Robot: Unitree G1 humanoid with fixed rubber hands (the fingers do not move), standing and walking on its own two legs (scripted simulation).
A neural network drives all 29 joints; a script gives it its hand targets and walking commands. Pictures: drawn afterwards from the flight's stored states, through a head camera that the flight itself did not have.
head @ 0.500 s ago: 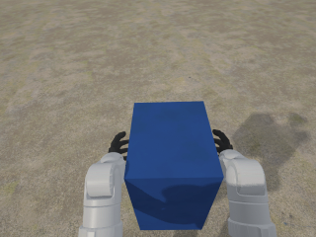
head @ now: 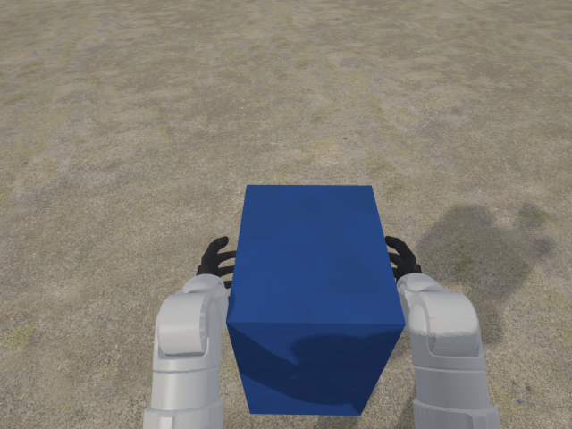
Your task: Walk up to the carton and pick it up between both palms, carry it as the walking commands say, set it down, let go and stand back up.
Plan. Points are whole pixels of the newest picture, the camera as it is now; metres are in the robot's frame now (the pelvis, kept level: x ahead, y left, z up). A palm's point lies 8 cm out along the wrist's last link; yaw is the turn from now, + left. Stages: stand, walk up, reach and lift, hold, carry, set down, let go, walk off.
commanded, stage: carry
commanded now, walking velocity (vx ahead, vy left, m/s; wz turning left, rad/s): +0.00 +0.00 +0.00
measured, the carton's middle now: (306, 307) +0.29 +0.00 +0.04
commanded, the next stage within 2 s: hold in 0.46 s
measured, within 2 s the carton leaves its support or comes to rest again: neither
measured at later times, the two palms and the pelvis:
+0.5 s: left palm (207, 294) +0.29 +0.14 +0.06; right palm (394, 294) +0.29 -0.12 +0.06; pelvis +0.00 +0.01 +0.00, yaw +1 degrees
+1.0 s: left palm (219, 299) +0.30 +0.13 +0.05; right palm (399, 292) +0.31 -0.13 +0.04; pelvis -0.01 -0.02 +0.00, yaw +9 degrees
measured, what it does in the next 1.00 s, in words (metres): stands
